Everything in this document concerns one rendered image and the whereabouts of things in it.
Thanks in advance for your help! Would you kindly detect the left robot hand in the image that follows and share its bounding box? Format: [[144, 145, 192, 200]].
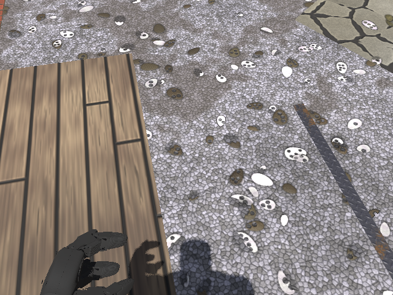
[[40, 229, 134, 295]]

